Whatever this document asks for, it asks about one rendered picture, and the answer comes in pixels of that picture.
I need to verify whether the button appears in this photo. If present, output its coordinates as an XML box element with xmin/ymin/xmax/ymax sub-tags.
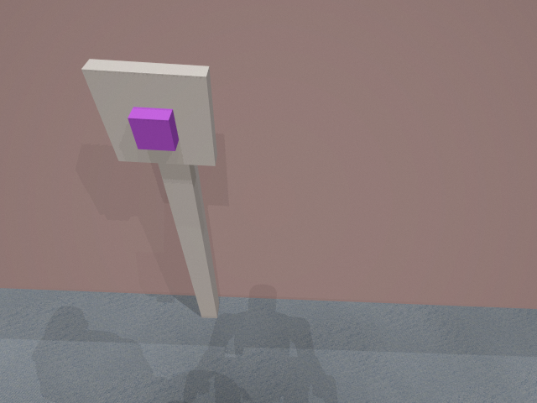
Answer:
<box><xmin>128</xmin><ymin>107</ymin><xmax>179</xmax><ymax>151</ymax></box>

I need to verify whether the panel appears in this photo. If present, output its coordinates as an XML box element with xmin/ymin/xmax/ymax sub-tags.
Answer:
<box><xmin>81</xmin><ymin>59</ymin><xmax>219</xmax><ymax>318</ymax></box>

